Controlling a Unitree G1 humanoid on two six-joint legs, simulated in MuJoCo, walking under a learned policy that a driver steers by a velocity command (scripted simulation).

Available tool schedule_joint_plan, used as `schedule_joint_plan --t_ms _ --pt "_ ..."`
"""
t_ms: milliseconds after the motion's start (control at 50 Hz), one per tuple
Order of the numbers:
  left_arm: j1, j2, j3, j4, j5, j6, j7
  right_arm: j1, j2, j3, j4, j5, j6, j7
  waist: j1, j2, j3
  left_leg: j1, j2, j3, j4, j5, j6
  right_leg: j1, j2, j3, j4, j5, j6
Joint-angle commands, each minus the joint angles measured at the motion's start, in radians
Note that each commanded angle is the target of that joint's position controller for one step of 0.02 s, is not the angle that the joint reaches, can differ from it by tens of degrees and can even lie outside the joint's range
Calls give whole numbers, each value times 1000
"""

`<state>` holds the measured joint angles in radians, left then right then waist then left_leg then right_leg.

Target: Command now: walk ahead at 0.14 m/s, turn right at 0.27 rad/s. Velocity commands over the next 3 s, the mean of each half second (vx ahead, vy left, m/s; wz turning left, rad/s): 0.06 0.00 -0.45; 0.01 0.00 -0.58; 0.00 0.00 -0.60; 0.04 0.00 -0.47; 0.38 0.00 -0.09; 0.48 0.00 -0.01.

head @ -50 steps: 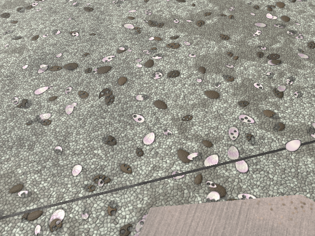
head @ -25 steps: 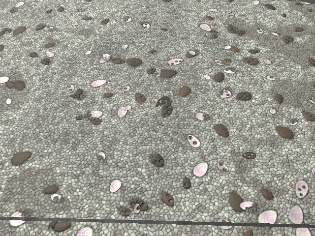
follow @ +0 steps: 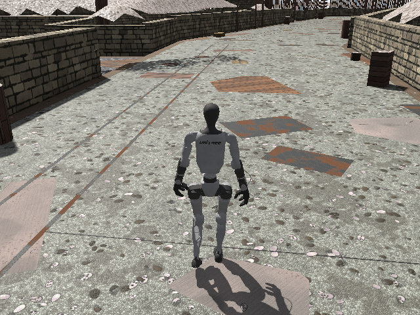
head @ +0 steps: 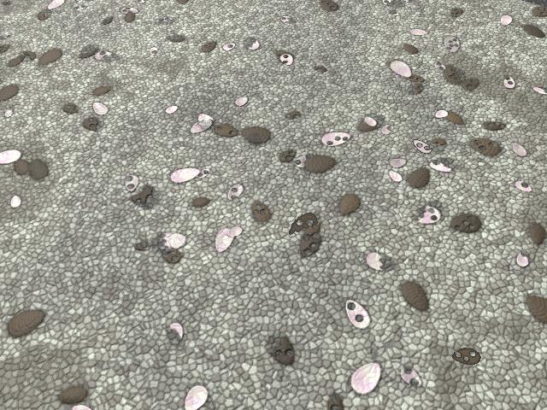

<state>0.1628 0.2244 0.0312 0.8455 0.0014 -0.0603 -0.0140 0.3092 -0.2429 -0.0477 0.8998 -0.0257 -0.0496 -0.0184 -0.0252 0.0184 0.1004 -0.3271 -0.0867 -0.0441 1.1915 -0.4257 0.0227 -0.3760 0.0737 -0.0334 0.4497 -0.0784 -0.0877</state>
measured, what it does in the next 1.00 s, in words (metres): steps on the spot, turning right: left foot, then right foot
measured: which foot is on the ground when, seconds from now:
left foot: up 0.00-0.40, down 0.42-0.92, up 0.94-1.00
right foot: down 0.00-0.42, up 0.44-0.90, down 0.92-1.00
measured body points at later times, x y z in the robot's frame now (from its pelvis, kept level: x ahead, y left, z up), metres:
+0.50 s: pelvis +0.05 +0.04 +0.01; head +0.07 +0.06 +0.46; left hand +0.22 +0.28 -0.12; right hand +0.08 -0.25 -0.09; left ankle +0.07 +0.13 -0.73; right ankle +0.06 -0.07 -0.69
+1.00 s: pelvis +0.02 +0.02 +0.00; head +0.03 -0.02 +0.45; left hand +0.30 +0.16 -0.09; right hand -0.07 -0.26 -0.13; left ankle +0.07 +0.14 -0.68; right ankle -0.04 -0.04 -0.73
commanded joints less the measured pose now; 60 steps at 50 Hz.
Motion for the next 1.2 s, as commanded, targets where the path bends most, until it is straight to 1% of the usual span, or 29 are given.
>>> schedule_joint_plan --t_ms 20,80,200,260,320,360,380,400,420,440,460,480,500,540,600,660,800,860,880,900,920,940,960,980,1000,1020,1040,1080,1200 --pt "79 120 31 -25 -7 3 6 86 -78 -17 -55 -17 26 8 -16 -63 -176 -108 74 -22 -13 50 -25 219 -263 297 -133 653 -169" --pt "83 158 46 -34 8 14 4 76 -62 -12 -69 -10 53 2 -28 -90 -198 -83 66 1 -83 47 -46 132 -233 282 -151 517 -161" --pt "120 184 71 -60 15 65 11 -98 -82 -12 -131 -5 83 -9 31 -146 -142 -153 75 -8 -247 78 -61 68 -198 423 -239 -225 -130" --pt "137 192 82 -69 19 80 14 -140 -79 -6 -151 5 76 -16 54 -150 -131 -145 60 -17 -334 58 -58 95 -198 480 -229 -281 -122" --pt "127 194 89 -81 26 91 11 -138 -77 0 -164 20 61 -25 59 -160 -134 -77 30 -17 -445 18 -39 108 -194 526 -199 -213 -114" --pt "104 193 91 -91 25 100 7 -87 -78 3 -162 31 49 -32 38 -171 -138 15 6 -16 -583 10 -16 99 -184 561 -177 -141 -93" --pt "82 191 92 -97 18 103 6 -40 -78 3 -154 32 41 -37 8 -166 -138 94 1 -12 -709 62 -3 74 -164 560 -157 -146 -65" --pt "70 180 89 -106 7 104 8 3 -98 -3 -146 28 33 -45 -14 -143 -134 194 30 -30 -859 125 11 16 -123 538 -128 -226 -16" --pt "111 123 75 -115 -3 101 12 -17 -180 -20 -161 14 30 -54 23 12 -137 260 216 -213 -989 32 53 -68 -32 432 22 -402 46" --pt "116 103 74 -136 -11 94 18 -111 -263 -33 -207 2 35 -52 43 208 -106 233 459 -489 -1050 67 153 -226 131 175 275 -474 85" --pt "99 194 93 -122 31 90 20 -131 -225 -30 -205 -11 39 -44 50 95 -83 117 476 -421 -995 278 211 -192 41 149 476 -465 97" --pt "116 196 98 -109 32 92 14 -156 -157 -11 -216 -4 36 -38 77 55 -92 89 419 -326 -957 416 204 -142 26 147 566 -422 97" --pt "143 182 96 -93 33 99 8 -186 -124 -3 -221 2 34 -32 97 46 -86 91 351 -215 -931 501 174 -137 20 135 641 -371 103" --pt "167 175 93 -80 30 118 -6 -183 -119 0 -239 2 34 -33 88 120 -110 162 290 -100 -893 642 156 -177 14 101 746 -334 122" --pt "85 163 80 -115 17 130 -21 -82 -137 -9 -223 0 39 -29 30 114 -121 287 302 -62 -857 755 172 -235 -7 80 703 -327 152" --pt "32 153 70 -141 14 140 -29 -23 -163 -23 -208 1 41 -29 -5 133 -128 365 336 -58 -842 761 186 -239 -25 68 604 -345 162" --pt "-17 129 50 -194 1 143 -38 -49 -199 -41 -211 -6 42 -3 -9 164 -139 259 373 27 -808 713 181 -14 -51 -22 338 -385 111" --pt "-4 132 49 -209 -3 133 -36 -56 -218 -50 -207 1 49 4 5 169 -151 237 386 47 -750 680 154 75 -42 -50 181 -346 77" --pt "24 127 48 -203 4 126 -32 -71 -219 -52 -207 10 54 4 32 144 -156 199 373 79 -696 619 120 149 -32 -58 57 -255 62" --pt "56 143 51 -193 17 113 -22 -51 -211 -52 -197 12 58 5 52 77 -166 122 349 122 -608 496 62 254 -37 -11 -85 -129 48" --pt "90 238 70 -194 33 96 -10 -16 -157 -40 -213 2 66 9 50 -165 -173 -90 260 206 -362 152 -12 395 -248 289 -187 -27 6" --pt "116 371 102 -212 16 91 -9 -72 -100 -18 -283 -5 81 -4 60 -303 -128 -303 90 164 -221 -236 -57 352 -483 584 -158 338 -154" --pt "185 321 99 -188 2 92 -6 -109 -146 -26 -274 -9 95 -9 104 -164 -143 -289 125 50 -98 -219 -59 354 -456 499 -116 439 -220" --pt "130 275 82 -190 1 95 0 -99 -141 -26 -266 7 97 -6 66 -168 -107 -293 131 28 -69 -145 -58 307 -396 428 -123 361 -215" --pt "50 233 69 -201 4 100 5 -96 -156 -31 -250 14 90 -1 30 -137 -65 -281 148 8 -107 -44 -57 262 -311 355 -145 262 -163" --pt "1 216 63 -214 1 101 13 -90 -175 -39 -244 5 86 2 14 -159 -68 -271 143 14 -123 13 -59 262 -260 322 -145 252 -130" --pt "-1 206 59 -215 1 100 15 -65 -181 -41 -228 -5 85 8 10 -159 -99 -245 130 24 -104 45 -64 271 -235 300 -133 329 -125" --pt "34 222 63 -208 -1 95 11 -56 -167 -39 -224 -3 89 16 13 -115 -139 -234 116 23 -100 68 -71 290 -230 303 -123 348 -125" --pt "111 243 73 -191 9 91 10 -130 -146 -30 -254 2 100 7 53 -142 -112 -268 98 1 -249 56 -76 301 -229 416 -129 157 -146"
Next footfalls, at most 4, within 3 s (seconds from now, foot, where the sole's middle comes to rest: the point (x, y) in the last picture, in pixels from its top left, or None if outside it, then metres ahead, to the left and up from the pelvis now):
0.42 left None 0.11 0.12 -0.77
0.92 right None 0.00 -0.06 -0.77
1.44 left None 0.15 0.06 -0.77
1.90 right None -0.05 -0.03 -0.77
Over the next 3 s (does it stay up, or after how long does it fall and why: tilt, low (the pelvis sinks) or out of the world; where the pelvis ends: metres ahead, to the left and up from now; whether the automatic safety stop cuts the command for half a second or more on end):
stays up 0.24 -0.40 -0.01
